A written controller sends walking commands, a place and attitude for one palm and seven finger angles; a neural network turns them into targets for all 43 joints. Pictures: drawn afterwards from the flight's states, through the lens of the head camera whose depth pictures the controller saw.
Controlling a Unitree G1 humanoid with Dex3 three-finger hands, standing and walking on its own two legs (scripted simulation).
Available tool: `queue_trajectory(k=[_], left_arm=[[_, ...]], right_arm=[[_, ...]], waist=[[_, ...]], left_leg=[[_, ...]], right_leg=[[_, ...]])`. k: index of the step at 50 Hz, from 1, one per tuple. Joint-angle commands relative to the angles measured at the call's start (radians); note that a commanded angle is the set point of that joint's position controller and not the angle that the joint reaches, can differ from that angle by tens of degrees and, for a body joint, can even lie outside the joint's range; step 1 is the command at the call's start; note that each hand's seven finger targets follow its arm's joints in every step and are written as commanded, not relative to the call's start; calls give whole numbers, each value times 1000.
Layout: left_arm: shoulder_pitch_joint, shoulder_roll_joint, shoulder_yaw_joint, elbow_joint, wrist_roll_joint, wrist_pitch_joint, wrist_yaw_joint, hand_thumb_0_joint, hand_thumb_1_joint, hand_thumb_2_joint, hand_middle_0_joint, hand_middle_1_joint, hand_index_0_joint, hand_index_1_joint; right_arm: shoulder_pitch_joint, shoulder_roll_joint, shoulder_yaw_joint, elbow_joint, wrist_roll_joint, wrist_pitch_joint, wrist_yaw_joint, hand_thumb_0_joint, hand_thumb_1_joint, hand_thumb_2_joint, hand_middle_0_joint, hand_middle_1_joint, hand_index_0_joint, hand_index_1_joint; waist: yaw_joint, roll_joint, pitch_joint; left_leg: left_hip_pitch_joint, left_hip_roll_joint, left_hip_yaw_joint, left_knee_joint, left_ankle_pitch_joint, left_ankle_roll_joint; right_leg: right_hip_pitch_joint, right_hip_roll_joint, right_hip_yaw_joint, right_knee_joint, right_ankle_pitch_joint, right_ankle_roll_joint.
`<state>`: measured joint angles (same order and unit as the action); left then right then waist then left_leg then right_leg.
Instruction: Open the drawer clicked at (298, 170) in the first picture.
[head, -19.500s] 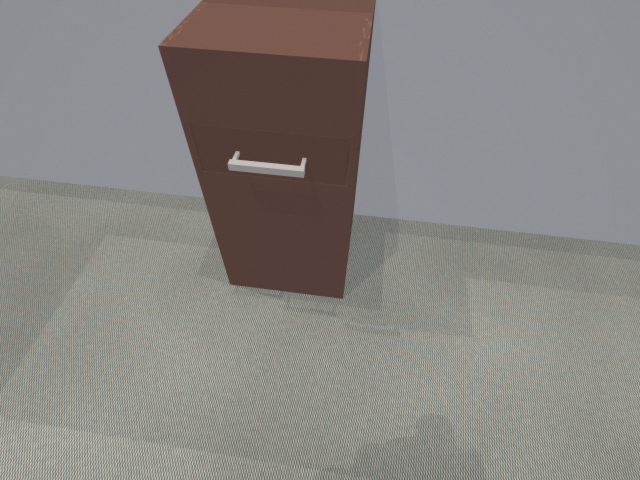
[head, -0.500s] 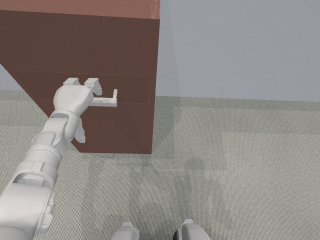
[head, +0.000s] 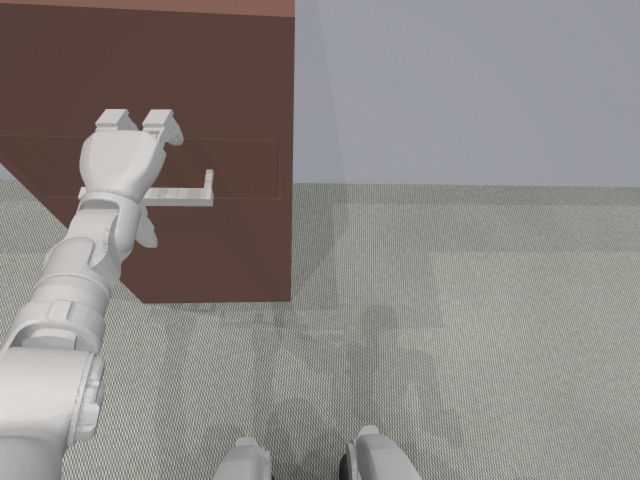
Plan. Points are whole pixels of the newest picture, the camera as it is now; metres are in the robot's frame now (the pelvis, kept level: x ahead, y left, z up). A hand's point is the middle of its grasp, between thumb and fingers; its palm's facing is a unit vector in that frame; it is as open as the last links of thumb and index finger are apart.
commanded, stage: lower the fingers behind the handle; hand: left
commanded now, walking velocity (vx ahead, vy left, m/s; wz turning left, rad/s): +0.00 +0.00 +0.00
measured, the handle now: (150, 186) +0.55 +0.23 -0.06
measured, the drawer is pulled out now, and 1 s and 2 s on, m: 0.00 0.00 0.00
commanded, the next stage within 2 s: close the thumb around the handle in 1.56 s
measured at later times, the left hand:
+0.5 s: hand (139, 220) +0.47 +0.23 -0.04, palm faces -0.06 -0.05 -1.00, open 13.9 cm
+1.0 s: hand (132, 219) +0.48 +0.24 -0.04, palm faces -0.09 -0.02 -1.00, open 14.0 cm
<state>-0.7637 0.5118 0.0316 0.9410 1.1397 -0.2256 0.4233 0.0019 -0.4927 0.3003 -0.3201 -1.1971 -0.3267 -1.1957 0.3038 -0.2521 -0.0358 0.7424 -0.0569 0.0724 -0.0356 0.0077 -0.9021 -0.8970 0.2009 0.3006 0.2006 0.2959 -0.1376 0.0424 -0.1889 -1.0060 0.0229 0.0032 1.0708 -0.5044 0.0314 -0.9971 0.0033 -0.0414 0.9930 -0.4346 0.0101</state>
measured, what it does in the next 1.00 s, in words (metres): stands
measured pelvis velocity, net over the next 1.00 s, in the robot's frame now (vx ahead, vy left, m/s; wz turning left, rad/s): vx -0.02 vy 0.00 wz -0.02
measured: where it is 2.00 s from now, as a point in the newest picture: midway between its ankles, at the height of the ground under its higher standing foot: outside the picture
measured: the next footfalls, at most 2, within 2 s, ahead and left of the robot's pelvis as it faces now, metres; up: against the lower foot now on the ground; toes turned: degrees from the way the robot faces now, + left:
none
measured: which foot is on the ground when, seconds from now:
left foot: down 0.00-1.00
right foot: down 0.00-1.00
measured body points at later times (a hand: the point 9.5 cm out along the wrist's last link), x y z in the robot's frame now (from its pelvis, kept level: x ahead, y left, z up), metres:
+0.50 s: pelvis -0.02 +0.00 -0.02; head +0.13 +0.01 +0.40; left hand +0.47 +0.23 +0.01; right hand -0.01 -0.29 -0.14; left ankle -0.01 +0.10 -0.66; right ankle +0.01 -0.13 -0.66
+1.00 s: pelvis -0.02 +0.00 -0.04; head +0.13 +0.00 +0.39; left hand +0.48 +0.24 +0.01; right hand -0.02 -0.28 -0.16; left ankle -0.01 +0.10 -0.66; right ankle +0.01 -0.13 -0.66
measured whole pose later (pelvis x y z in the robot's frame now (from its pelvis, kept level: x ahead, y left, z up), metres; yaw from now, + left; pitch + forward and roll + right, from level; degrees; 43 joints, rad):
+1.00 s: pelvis -0.02 +0.00 -0.04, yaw -1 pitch +30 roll -3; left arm -0.83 0.60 0.03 1.07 1.12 -0.18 0.34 0.00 -0.49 0.30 -0.25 -1.22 -0.30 -1.18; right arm 0.34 -0.26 -0.03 0.73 -0.04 0.05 -0.02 0.01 -0.90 -0.90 0.20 0.30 0.20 0.30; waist -0.13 0.06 -0.19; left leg -1.22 0.03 0.01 1.24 -0.54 0.03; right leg -1.22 0.01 -0.03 1.17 -0.46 0.01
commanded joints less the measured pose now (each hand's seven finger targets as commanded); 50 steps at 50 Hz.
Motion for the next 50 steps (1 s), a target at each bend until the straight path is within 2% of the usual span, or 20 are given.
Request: queue_trajectory(k=[1, 3, 6, 8, 10, 11, 12, 15, 17, 21, 26, 28, 31, 33, 34, 36, 39, 42, 46, 50], left_arm=[[-162, 257, 70, 134, 2, 233, 106, 0, -500, 300, -300, -1200, -300, -1200], [-253, 235, 3, 132, 7, 317, 60, 0, -500, 300, -300, -1200, -300, -1200], [-336, 299, 12, 122, -39, 358, -32, 0, -500, 300, -300, -1200, -300, -1200], [-427, 298, 9, 19, -83, 285, -111, 0, -500, 300, -300, -1200, -300, -1200], [-551, 306, 9, -157, -101, 129, -163, 0, -500, 300, -300, -1200, -300, -1200], [-522, 313, 19, -165, -88, 82, -162, 0, -500, 300, -300, -1200, -300, -1200], [-483, 294, 15, -151, -75, 57, -150, 0, -500, 300, -300, -1200, -300, -1200], [-397, 197, -24, -61, -35, -1, -117, 0, -500, 300, -300, -1200, -300, -1200], [-376, 213, 2, -42, -16, -44, -86, 0, -500, 300, -300, -1200, -300, -1200], [-326, 247, 53, 19, -13, -3, -8, 0, -500, 300, -300, -1200, -300, -1200], [-451, 331, 100, -55, 19, 77, 85, 0, -500, 300, -300, -1200, -300, -1200], [-501, 326, 83, -51, 20, 114, 104, 0, -500, 300, -300, -1200, -300, -1200], [-505, 317, 57, 36, 3, 192, 86, 0, -500, 300, -300, -1200, -300, -1200], [-503, 339, 61, 31, -14, 209, 50, 0, -500, 300, -300, -1200, -300, -1200], [-488, 307, 31, 52, -21, 218, 25, 0, -500, 300, -300, -1200, -300, -1200], [-467, 276, 7, 50, -29, 204, -23, 0, -500, 300, -300, -1200, -300, -1200], [-411, 279, 4, 89, -35, 165, -84, 0, -500, 300, -300, -1200, -300, -1200], [-374, 243, -11, 74, -38, 99, -116, 0, -500, 300, -300, -1200, -300, -1200], [-305, 259, 23, 56, -31, 27, -110, 0, -500, 300, -300, -1200, -300, -1200], [-298, 200, 8, 24, -22, 11, -60, 0, -500, 300, -300, -1200, -300, -1200]], right_arm=[[115, -172, -44, -69, 3, 24, 37, 0, -900, -900, 200, 300, 200, 300], [152, -187, -56, -85, 23, 38, 43, 0, -900, -900, 200, 300, 200, 300], [176, -202, -52, -78, 40, 67, 22, 0, -900, -900, 200, 300, 200, 300], [173, -193, -52, -89, 43, 46, -10, 0, -900, -900, 200, 300, 200, 300], [168, -175, -56, -84, 31, 9, -38, 0, -900, -900, 200, 300, 200, 300], [168, -174, -59, -72, 28, -8, -42, 0, -900, -900, 200, 300, 200, 300], [171, -170, -60, -61, 28, -20, -43, 0, -900, -900, 200, 300, 200, 300], [174, -158, -61, -32, 19, -40, -37, 0, -900, -900, 200, 300, 200, 300], [164, -159, -59, -34, 8, -40, -29, 0, -900, -900, 200, 300, 200, 300], [173, -168, -60, -46, -2, -30, 2, 0, -900, -900, 200, 300, 200, 300], [179, -187, -65, -45, -10, -18, 24, 0, -900, -900, 200, 300, 200, 300], [178, -191, -66, -34, -9, -15, 25, 0, -900, -900, 200, 300, 200, 300], [182, -198, -55, -27, 1, -9, 23, 0, -900, -900, 200, 300, 200, 300], [183, -201, -50, -26, 4, -8, 20, 0, -900, -900, 200, 300, 200, 300], [181, -196, -47, -30, 7, -8, 17, 0, -900, -900, 200, 300, 200, 300], [186, -188, -46, -34, 9, -13, 11, 0, -900, -900, 200, 300, 200, 300], [181, -183, -35, -35, 13, -18, -3, 0, -900, -900, 200, 300, 200, 300], [177, -173, -36, -46, 11, -30, -9, 0, -900, -900, 200, 300, 200, 300], [174, -171, -39, -54, 9, -35, -9, 0, -900, -900, 200, 300, 200, 300], [182, -167, -57, -49, 5, -39, 6, 0, -900, -900, 200, 300, 200, 300]], waist=[[80, 58, -353], [51, 20, -436], [14, -78, -469], [-23, -113, -467], [-52, -65, -496], [-29, 35, -523], [-23, 57, -511], [-30, 70, -315], [-17, 63, -301], [14, 101, -380], [9, 128, -547], [-15, 130, -569], [-34, 73, -508], [-23, 82, -537], [-27, 85, -525], [-29, 93, -522], [-34, 10, -415], [-33, 26, -382], [-11, 13, -369], [-9, 57, -406]], left_leg=[[238, -44, 8, -122, 488, -21], [278, -42, 20, -139, 490, -14], [272, -45, 22, -157, 442, 4], [256, -43, 8, -162, 365, 19], [283, -38, -11, -136, 341, 27], [319, -41, -12, -132, 350, 22], [349, -39, -21, -127, 366, 17], [303, -25, -37, -94, 356, 4], [234, -22, -45, -53, 322, 1], [208, -25, -40, -26, 376, -9], [246, -22, -50, 9, 438, -14], [260, -22, -53, 13, 424, -12], [224, -22, -53, -9, 365, -6], [227, -27, -49, -18, 353, -3], [229, -28, -46, -22, 347, -2], [244, -26, -47, -23, 356, 0], [144, -24, -37, -20, 285, 12], [112, -24, -34, -2, 267, 14], [70, -21, -34, 33, 288, 13], [107, -16, -44, 63, 338, 1]], right_leg=[[211, 59, -19, -61, 352, -56], [298, 62, -7, -94, 411, -46], [384, 55, 17, -135, 433, -25], [408, 41, 35, -156, 396, -13], [372, 33, 47, -141, 375, -14], [333, 35, 49, -126, 355, -21], [274, 41, 38, -116, 329, -28], [72, 50, 8, -97, 227, -42], [7, 51, 3, -54, 188, -51], [3, 55, -7, -2, 216, -58], [36, 57, -10, 39, 271, -48], [34, 57, -11, 35, 261, -43], [47, 55, -13, 14, 232, -35], [83, 53, -9, 5, 239, -35], [85, 55, -9, -2, 238, -35], [79, 55, -9, -5, 244, -35], [85, 53, -2, -11, 216, -32], [43, 53, 0, 7, 201, -39], [7, 51, 3, 47, 214, -46], [-69, 52, -9, 85, 211, -52]])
